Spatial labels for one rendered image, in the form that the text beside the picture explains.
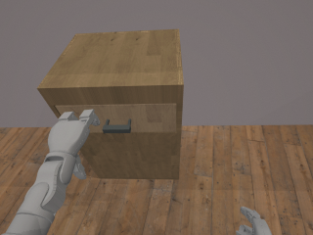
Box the robot left hand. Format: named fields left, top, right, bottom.
left=48, top=109, right=101, bottom=180

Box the handle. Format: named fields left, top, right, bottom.
left=102, top=118, right=131, bottom=133

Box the cabinet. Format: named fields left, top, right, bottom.
left=37, top=28, right=184, bottom=180

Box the drawer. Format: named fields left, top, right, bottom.
left=55, top=103, right=177, bottom=132

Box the left robot forearm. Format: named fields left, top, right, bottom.
left=1, top=151, right=76, bottom=235

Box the robot right hand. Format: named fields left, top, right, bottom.
left=236, top=207, right=272, bottom=235

